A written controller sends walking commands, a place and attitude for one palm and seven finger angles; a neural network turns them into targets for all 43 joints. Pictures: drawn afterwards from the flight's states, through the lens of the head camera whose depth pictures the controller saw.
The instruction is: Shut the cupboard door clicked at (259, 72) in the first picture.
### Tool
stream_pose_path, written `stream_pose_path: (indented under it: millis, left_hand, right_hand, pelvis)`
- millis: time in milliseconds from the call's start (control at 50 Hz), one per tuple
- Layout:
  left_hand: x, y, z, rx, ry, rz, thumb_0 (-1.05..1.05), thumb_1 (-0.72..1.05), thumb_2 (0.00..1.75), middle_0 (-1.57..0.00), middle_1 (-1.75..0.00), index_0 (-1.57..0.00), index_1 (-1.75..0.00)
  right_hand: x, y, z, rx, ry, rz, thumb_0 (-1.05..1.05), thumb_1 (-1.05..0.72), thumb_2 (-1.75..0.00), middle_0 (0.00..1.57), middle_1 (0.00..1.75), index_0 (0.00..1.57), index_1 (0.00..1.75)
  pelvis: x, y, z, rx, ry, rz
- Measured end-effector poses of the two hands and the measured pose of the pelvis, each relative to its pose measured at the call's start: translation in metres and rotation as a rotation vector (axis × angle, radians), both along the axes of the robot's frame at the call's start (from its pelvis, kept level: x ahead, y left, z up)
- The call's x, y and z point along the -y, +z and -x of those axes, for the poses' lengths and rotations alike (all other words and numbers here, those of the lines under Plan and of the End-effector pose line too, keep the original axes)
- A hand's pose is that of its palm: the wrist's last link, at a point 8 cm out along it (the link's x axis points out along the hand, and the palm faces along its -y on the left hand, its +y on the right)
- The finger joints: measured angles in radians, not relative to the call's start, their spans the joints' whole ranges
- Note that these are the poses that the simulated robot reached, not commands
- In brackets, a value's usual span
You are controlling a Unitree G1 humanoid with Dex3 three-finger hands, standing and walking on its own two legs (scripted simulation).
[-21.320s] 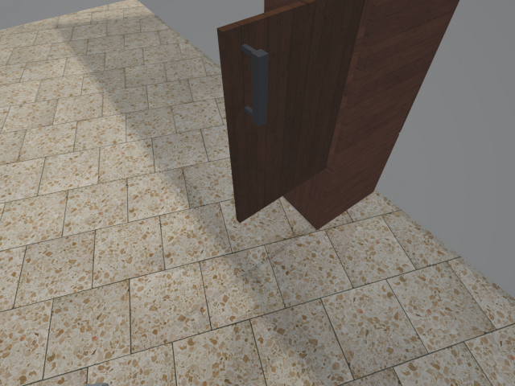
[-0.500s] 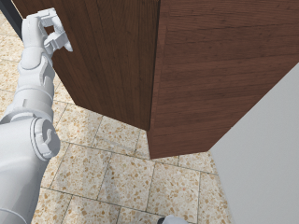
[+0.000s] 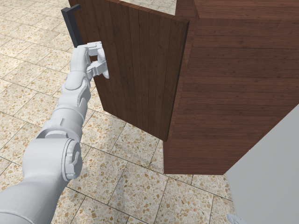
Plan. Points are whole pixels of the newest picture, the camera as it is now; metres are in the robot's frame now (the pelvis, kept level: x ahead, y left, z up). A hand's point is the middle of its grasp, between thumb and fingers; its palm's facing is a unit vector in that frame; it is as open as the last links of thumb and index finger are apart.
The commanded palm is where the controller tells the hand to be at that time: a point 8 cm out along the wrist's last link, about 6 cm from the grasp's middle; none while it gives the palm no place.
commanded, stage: draw the hand back to the body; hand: left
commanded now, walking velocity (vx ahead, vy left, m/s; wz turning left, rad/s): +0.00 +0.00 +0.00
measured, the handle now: (79, 31) +0.68 +0.20 +0.15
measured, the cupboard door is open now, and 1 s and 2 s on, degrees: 61 61 61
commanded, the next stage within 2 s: step back with the hand held close in 1.60 s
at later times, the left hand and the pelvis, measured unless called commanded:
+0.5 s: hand (71, 97) +0.37 +0.16 +0.17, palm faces +0.00 -1.00 -0.03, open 3.1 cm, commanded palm +0.33 +0.21 +0.17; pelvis -0.01 -0.01 +0.01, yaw -1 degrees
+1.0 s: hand (13, 149) +0.25 +0.23 +0.18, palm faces +0.38 -0.87 -0.31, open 4.4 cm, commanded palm +0.20 +0.27 +0.19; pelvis +0.00 -0.01 +0.02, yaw +1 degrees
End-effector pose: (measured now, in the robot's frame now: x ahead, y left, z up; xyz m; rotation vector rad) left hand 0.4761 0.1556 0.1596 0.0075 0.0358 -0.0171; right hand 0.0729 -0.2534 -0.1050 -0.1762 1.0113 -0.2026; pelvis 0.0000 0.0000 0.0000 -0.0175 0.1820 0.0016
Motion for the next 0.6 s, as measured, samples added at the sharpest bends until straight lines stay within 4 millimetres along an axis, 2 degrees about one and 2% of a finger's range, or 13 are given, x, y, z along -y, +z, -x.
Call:
stream_pose_path:
  millis: [80, 160, 240, 300, 340, 400, 540, 600]
  left_hand:
    - [0.001, 0.001, -0.002, 0.032, 0.01, 0.003, 0.02, 0.9, 0.9, -1.3, -1.5, -1.3, -1.5]
    - [-0.009, 0.0, 0.006, 0.076, 0.018, 0.012, 0.02, 0.9, 0.9, -1.3, -1.49, -1.29, -1.5]
    - [-0.026, -0.006, 0.028, 0.077, 0.018, -0.02, 0.02, 0.9, 0.9, -1.3, -1.49, -1.29, -1.5]
    - [-0.038, -0.006, 0.052, 0.087, 0.019, -0.011, 0.02, 0.9, 0.9, -1.3, -1.49, -1.29, -1.5]
    - [-0.044, -0.002, 0.071, 0.11, 0.015, -0.004, 0.02, 0.9, 0.9, -1.3, -1.49, -1.29, -1.5]
    - [-0.05, 0.006, 0.095, 0.137, 0.012, -0.008, 0.02, 0.9, 0.9, -1.3, -1.5, -1.29, -1.5]
    - [-0.064, 0.01, 0.138, 0.084, 0.021, -0.028, 0.02, 0.9, 0.9, -1.28, -1.47, -1.27, -1.47]
    - [-0.067, 0.016, 0.159, 0.127, 0.082, -0.133, 0.02, 0.9, 0.9, -1.24, -1.42, -1.23, -1.43]
  right_hand:
    - [-0.004, -0.005, 0.019, -0.024, -0.007, -0.015, 0.0, -0.9, -0.9, 0.2, 0.3, 0.2, 0.3]
    - [-0.004, -0.01, 0.047, -0.079, -0.054, -0.033, 0.0, -0.9, -0.9, 0.2, 0.3, 0.2, 0.3]
    - [-0.002, -0.011, 0.067, -0.116, -0.104, -0.048, 0.01, -0.9, -0.9, 0.2, 0.3, 0.2, 0.3]
    - [0.001, -0.01, 0.067, -0.114, -0.117, -0.046, 0.01, -0.9, -0.9, 0.2, 0.3, 0.2, 0.3]
    - [0.003, -0.007, 0.059, -0.089, -0.11, -0.036, 0.01, -0.9, -0.9, 0.2, 0.3, 0.2, 0.3]
    - [0.006, -0.001, 0.035, -0.02, -0.078, -0.019, 0.01, -0.9, -0.9, 0.2, 0.3, 0.2, 0.3]
    - [0.002, 0.026, -0.047, 0.228, 0.026, -0.003, 0.01, -0.91, -0.9, 0.2, 0.3, 0.19, 0.3]
    - [-0.007, 0.042, -0.079, 0.336, 0.072, -0.006, 0.01, -0.91, -0.9, 0.2, 0.3, 0.19, 0.3]
  pelvis:
    - [0.001, -0.002, 0.006, -0.009, -0.01, -0.006]
    - [0.002, -0.001, 0.004, -0.011, -0.037, -0.012]
    - [0.003, 0.002, 0.0, 0.017, -0.054, -0.011]
    - [0.004, 0.005, -0.001, 0.05, -0.054, -0.008]
    - [0.005, 0.007, -0.001, 0.074, -0.05, -0.007]
    - [0.006, 0.009, 0.001, 0.107, -0.037, -0.006]
    - [0.005, 0.012, 0.011, 0.158, -0.014, -0.012]
    - [0.006, 0.013, 0.013, 0.18, -0.009, -0.017]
